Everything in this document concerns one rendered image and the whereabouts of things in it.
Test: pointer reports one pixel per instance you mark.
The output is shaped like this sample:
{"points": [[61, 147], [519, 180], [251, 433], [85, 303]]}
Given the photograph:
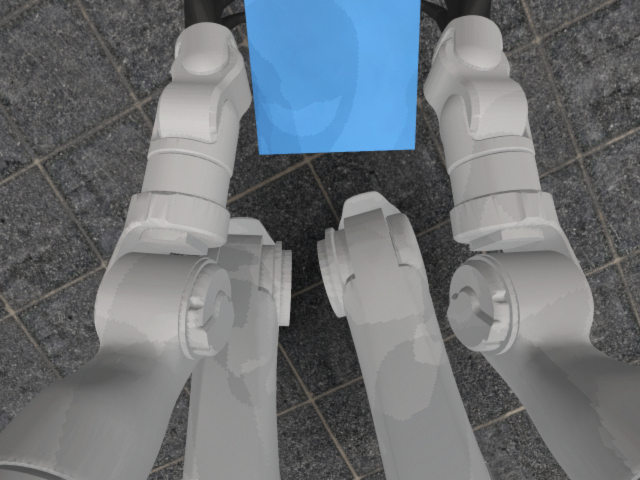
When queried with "robot right forearm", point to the robot right forearm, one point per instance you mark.
{"points": [[488, 146]]}

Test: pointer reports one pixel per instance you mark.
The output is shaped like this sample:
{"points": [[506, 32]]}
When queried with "right robot shin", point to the right robot shin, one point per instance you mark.
{"points": [[400, 229]]}

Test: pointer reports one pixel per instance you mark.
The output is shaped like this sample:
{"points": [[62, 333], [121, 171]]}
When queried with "left robot hand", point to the left robot hand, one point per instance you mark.
{"points": [[197, 11]]}

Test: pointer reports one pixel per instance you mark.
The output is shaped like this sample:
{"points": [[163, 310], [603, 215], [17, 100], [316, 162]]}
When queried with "robot right thigh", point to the robot right thigh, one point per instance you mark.
{"points": [[422, 428]]}

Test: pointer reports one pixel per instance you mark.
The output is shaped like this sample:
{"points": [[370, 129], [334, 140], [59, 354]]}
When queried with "robot right upper arm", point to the robot right upper arm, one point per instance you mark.
{"points": [[530, 315]]}

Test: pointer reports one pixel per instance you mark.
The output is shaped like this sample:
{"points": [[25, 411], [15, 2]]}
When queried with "robot left upper arm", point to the robot left upper arm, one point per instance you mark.
{"points": [[157, 315]]}

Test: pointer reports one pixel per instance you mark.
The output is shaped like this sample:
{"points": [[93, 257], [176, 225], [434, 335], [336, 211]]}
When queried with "right robot hand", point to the right robot hand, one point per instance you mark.
{"points": [[456, 8]]}

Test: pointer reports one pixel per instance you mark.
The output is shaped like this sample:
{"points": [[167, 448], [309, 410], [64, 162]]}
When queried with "robot left forearm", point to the robot left forearm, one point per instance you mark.
{"points": [[182, 205]]}

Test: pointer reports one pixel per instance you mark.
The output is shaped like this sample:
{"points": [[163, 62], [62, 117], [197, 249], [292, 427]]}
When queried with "carton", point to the carton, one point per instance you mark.
{"points": [[334, 75]]}

